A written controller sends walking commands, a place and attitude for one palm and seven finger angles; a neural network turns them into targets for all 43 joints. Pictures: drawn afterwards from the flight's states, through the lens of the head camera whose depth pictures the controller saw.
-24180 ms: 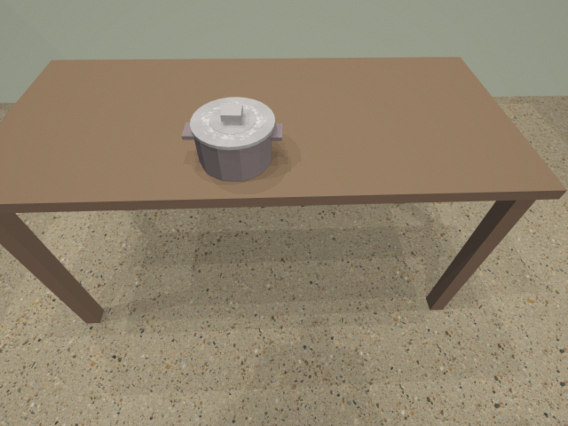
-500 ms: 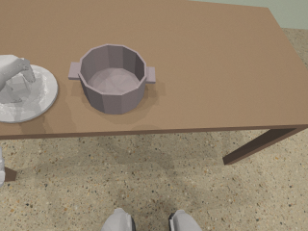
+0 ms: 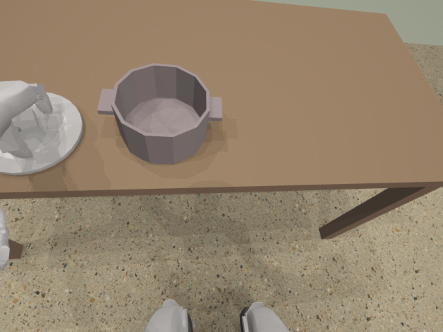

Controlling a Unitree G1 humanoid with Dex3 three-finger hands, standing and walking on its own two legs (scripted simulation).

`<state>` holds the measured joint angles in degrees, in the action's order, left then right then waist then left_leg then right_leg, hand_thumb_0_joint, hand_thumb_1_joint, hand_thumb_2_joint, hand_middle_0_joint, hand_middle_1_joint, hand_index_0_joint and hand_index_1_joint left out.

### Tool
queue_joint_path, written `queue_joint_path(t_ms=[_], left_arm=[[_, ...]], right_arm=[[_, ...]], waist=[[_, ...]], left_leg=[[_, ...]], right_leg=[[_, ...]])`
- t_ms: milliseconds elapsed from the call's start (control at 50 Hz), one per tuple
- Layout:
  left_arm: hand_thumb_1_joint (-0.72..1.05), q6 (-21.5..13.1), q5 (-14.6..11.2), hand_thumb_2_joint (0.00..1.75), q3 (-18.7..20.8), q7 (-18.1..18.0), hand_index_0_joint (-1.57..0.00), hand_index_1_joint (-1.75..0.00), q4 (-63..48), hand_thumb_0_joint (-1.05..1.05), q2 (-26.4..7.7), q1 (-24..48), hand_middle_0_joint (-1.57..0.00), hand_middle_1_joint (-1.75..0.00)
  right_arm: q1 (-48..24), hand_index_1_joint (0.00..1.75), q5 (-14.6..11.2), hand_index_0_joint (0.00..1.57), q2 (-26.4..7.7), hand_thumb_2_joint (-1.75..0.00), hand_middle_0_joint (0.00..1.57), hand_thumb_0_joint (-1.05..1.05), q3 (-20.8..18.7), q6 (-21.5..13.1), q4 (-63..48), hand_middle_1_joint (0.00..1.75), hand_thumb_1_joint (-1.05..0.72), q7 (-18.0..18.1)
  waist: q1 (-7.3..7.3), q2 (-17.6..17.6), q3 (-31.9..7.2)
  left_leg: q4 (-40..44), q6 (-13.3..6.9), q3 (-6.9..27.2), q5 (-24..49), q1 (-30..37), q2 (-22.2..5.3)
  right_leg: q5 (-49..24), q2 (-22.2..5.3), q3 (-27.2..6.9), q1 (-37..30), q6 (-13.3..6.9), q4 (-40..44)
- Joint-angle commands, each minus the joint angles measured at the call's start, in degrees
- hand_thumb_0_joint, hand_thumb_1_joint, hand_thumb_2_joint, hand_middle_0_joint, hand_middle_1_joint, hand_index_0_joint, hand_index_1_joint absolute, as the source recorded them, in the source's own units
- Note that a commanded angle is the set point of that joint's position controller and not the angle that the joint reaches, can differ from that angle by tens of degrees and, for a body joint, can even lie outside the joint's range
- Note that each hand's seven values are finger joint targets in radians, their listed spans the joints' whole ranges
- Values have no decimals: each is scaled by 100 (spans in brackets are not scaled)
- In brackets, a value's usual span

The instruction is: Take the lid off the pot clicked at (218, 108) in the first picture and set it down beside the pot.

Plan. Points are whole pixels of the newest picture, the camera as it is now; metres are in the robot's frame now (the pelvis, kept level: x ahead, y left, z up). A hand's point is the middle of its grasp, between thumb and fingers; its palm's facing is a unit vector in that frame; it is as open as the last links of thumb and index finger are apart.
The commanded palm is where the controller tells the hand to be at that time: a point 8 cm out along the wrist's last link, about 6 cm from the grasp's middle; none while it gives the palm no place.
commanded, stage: raise the empty hand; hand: left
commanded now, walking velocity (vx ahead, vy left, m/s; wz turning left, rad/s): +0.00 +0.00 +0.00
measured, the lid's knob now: (23, 122) +0.50 +0.34 +0.00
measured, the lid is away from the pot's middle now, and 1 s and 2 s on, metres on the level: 0.25 0.25 0.25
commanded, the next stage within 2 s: draw the hand back to the body in 1.28 s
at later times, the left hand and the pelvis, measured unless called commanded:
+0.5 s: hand out of the picture +0.46 +0.34 +0.07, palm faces -0.44 -0.12 -0.89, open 11.0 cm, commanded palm +0.50 +0.32 +0.14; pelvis +0.01 +0.00 +0.01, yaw +0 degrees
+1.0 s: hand out of the picture +0.46 +0.33 +0.13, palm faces -0.40 -0.08 -0.91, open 11.0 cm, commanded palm +0.50 +0.32 +0.19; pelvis +0.02 +0.00 +0.03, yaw +1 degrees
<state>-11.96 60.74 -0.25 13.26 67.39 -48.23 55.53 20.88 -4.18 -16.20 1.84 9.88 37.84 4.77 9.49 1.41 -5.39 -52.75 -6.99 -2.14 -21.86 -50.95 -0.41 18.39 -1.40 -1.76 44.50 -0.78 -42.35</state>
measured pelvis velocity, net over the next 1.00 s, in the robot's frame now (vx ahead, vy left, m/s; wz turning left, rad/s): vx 0.02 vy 0.00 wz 0.02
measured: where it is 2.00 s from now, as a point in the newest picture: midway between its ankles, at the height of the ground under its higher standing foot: outside the picture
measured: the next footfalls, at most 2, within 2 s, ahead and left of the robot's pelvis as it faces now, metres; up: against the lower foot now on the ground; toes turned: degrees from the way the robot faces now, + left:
none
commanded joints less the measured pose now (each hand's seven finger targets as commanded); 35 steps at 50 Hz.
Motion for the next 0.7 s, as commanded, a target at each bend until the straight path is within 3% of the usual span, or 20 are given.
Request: queue_joint_path(t_ms=[0,40,120,140,160,180,220,240,320,380,400,440,460,480,500,540,680], left_arm=[[1,-23,-92,61,612,-153,-33,-89,-1224,0,-1986,2432,-33,-89],[1,-18,-82,61,643,-153,-33,-89,-1567,0,-2018,2658,-33,-89],[1,26,-183,61,648,-106,-33,-89,-1480,0,-1939,2507,-33,-89],[1,56,-189,61,550,-91,-33,-89,-1267,0,-1802,2421,-33,-89],[1,125,-233,61,335,-50,-33,-89,-974,0,-1562,2340,-33,-89],[1,153,-256,61,302,-14,-33,-89,-898,0,-1568,2317,-33,-89],[1,133,-226,61,397,55,-33,-89,-957,0,-1799,2389,-33,-89],[1,84,-182,61,466,80,-33,-89,-1319,0,-1928,2595,-33,-89],[1,-39,-242,61,544,197,-33,-89,-1597,0,-1845,2493,-33,-89],[1,25,-365,61,429,240,-33,-89,-1176,0,-1687,2349,-33,-89],[1,-1,-372,61,424,263,-33,-89,-1223,0,-1684,2399,-33,-89],[1,24,-315,61,337,267,-33,-89,-1235,0,-1659,2512,-33,-89],[1,33,-306,61,283,269,-33,-89,-1136,0,-1611,2485,-33,-89],[1,0,-275,61,496,253,-33,-89,-1380,0,-1891,2570,-33,-89],[1,-53,-252,61,592,259,-33,-89,-1580,0,-1990,2629,-33,-89],[1,-32,-273,61,500,264,-33,-89,-1598,0,-1807,2605,-33,-89],[1,133,-404,61,197,338,-33,-89,-1331,0,-1423,2607,-33,-89]], right_arm=[[867,30,36,20,-1252,-90,20,0,-425,-47,-227,30,-90,130],[928,30,81,20,-1229,-90,20,0,-468,-32,-206,30,-90,141],[912,30,64,20,-1219,-90,20,0,-484,-24,-169,30,-90,137],[887,30,40,20,-1201,-90,20,0,-472,-20,-164,30,-90,137],[836,30,-4,20,-1203,-90,20,0,-447,-36,-157,30,-90,109],[834,30,-21,20,-1224,-90,20,0,-429,-41,-171,30,-90,108],[846,30,-34,20,-1236,-90,20,0,-407,-69,-180,30,-90,117],[884,30,-12,20,-1233,-90,20,0,-427,-62,-159,30,-90,125],[875,30,20,20,-1164,-90,20,0,-488,-70,-142,30,-90,122],[824,30,-34,20,-1205,-90,20,0,-469,-46,-148,30,-90,122],[800,30,-44,20,-1192,-90,20,0,-461,-81,-162,30,-90,133],[841,30,-43,20,-1204,-90,20,0,-468,-87,-141,30,-90,120],[800,30,-60,20,-1191,-90,20,0,-453,-103,-147,30,-90,107],[833,30,-39,20,-1220,-90,20,0,-467,-107,-143,30,-90,115],[794,30,-26,20,-1200,-90,20,0,-479,-126,-159,30,-90,132],[818,30,-7,20,-1161,-90,20,0,-506,-123,-164,30,-90,118],[703,30,-62,20,-1172,-90,20,0,-512,-167,-135,30,-90,58]], waist=[[-75,1202,-2593],[-65,1520,-2954],[-53,1321,-2887],[-42,1284,-2654],[5,1031,-2250],[16,849,-2131],[-64,987,-2184],[-104,1251,-2431],[-147,1486,-2740],[-68,794,-2206],[-112,948,-2150],[-93,938,-2172],[-100,1001,-2001],[-158,945,-2249],[-220,1257,-2422],[-178,1232,-2568],[-186,946,-1960]], left_leg=[[807,516,819,2392,3613,-203],[811,588,855,2747,3982,-222],[833,606,838,3025,4088,-240],[855,591,808,2892,3959,-222],[910,546,764,2501,3688,-218],[984,470,704,2095,3467,-188],[1013,457,668,2130,3497,-151],[1047,502,695,2354,3710,-167],[974,644,789,3435,4362,-231],[1156,508,724,2598,3827,-201],[1193,496,691,2715,3873,-196],[1250,524,726,2610,3925,-198],[1271,520,707,2444,3870,-190],[1318,532,762,2510,3970,-200],[1291,566,734,2924,4217,-203],[1283,618,772,3159,4415,-209],[1558,559,751,2460,4203,-200]], right_leg=[[-424,514,586,578,-179,313],[-550,527,595,539,-172,332],[-649,540,623,440,-147,417],[-607,548,635,500,-152,442],[-473,545,653,542,-144,488],[-394,552,626,445,-131,532],[-423,537,594,278,-159,557],[-512,532,590,209,-179,563],[-803,541,618,195,-170,631],[-626,532,607,87,-131,748],[-680,511,594,81,-149,776],[-615,524,596,61,-149,799],[-537,517,599,99,-162,826],[-603,511,583,-71,-167,838],[-760,491,549,-103,-192,847],[-838,511,571,-138,-166,879],[-615,468,571,-216,-168,1088]])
